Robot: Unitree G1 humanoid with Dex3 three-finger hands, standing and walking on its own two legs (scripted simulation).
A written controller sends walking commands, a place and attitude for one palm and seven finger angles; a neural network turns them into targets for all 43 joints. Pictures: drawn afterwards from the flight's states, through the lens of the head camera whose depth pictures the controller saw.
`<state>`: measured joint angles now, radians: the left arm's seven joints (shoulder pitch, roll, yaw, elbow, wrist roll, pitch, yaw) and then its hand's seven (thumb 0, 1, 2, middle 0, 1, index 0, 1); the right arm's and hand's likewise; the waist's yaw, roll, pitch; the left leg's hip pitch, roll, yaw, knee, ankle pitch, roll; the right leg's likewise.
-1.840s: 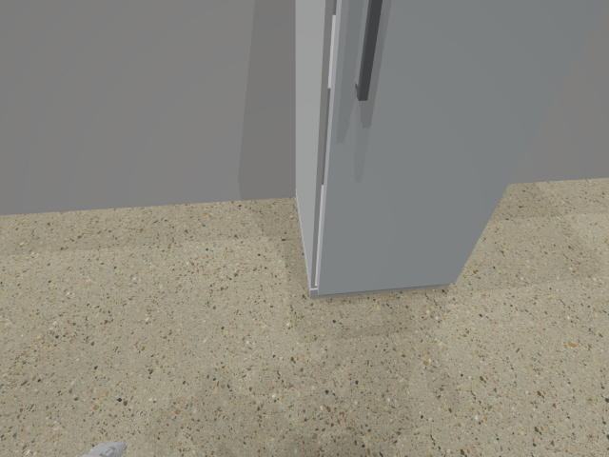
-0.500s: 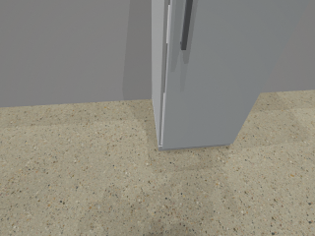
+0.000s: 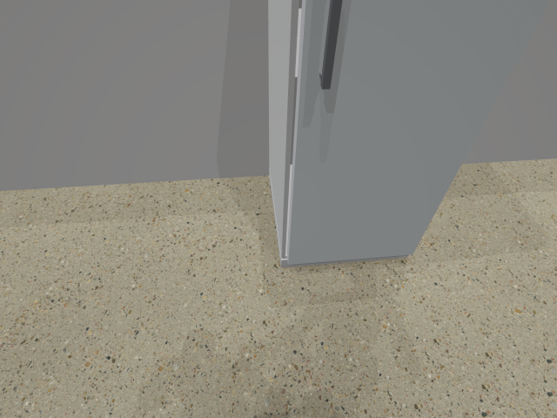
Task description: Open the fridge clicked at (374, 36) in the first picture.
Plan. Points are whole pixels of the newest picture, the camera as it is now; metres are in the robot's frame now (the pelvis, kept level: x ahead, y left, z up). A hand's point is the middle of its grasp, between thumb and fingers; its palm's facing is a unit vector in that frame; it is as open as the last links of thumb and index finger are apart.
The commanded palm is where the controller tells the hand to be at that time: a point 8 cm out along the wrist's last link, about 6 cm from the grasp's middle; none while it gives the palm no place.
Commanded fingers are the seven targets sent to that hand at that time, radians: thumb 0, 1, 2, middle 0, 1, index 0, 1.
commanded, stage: walk to a spot facing it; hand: left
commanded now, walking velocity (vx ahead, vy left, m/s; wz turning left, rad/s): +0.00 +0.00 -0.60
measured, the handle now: (333, 4) +0.78 -0.04 +0.26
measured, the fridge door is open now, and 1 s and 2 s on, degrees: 0 0 0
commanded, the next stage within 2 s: none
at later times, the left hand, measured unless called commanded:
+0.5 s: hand out of the picture +0.03 +0.16 -0.17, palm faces -0.17 -0.95 -0.26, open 7.4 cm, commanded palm none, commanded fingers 0.00 0.90 0.90 -0.20 -0.30 -0.20 -0.30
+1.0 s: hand out of the picture +0.12 +0.22 -0.18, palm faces -0.43 -0.88 -0.21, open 7.4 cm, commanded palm none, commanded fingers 0.00 0.90 0.90 -0.20 -0.30 -0.20 -0.30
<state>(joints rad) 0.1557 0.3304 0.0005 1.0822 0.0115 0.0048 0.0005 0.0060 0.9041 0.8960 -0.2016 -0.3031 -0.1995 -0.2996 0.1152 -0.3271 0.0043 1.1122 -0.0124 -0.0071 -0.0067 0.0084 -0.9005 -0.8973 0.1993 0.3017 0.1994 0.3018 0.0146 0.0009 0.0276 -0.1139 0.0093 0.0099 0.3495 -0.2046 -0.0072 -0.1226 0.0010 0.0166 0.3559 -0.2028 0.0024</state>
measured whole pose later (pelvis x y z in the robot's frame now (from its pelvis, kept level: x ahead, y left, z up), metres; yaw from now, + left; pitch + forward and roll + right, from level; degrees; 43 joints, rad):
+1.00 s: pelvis -0.04 +0.05 +0.00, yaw -32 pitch -1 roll -2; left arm 0.24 0.29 0.11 0.92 0.03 0.08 -0.04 0.01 0.91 0.90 -0.20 -0.30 -0.20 -0.30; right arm 0.20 -0.19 -0.03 0.92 -0.02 0.02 -0.03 0.01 -0.90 -0.90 0.20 0.30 0.20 0.30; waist 0.03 -0.06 0.02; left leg -0.18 0.04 0.08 0.46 -0.27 0.03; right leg -0.55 0.05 0.07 1.16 -0.34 0.07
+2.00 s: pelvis +0.06 -0.02 +0.00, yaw -68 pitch -1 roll -4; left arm 0.34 0.25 0.11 1.00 0.04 0.04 -0.04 0.01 0.91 0.90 -0.20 -0.30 -0.19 -0.30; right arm 0.29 -0.15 -0.02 0.94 -0.02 -0.06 -0.02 0.01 -0.90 -0.90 0.20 0.30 0.20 0.30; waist 0.04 -0.04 0.00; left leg -0.14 0.09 0.21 0.44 -0.29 0.04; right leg -0.53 -0.01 0.00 1.22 -0.23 0.01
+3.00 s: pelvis +0.19 -0.33 -0.02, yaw -103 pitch +0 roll -1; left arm 0.27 0.25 0.10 0.93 0.02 0.04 0.01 0.01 0.91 0.90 -0.20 -0.30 -0.20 -0.30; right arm 0.09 -0.16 -0.01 0.86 -0.02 0.01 -0.01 0.01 -0.90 -0.90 0.20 0.30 0.20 0.30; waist 0.08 -0.06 0.07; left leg -0.31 0.09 0.15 0.60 -0.28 0.01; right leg -0.43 0.06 0.06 1.06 -0.52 0.03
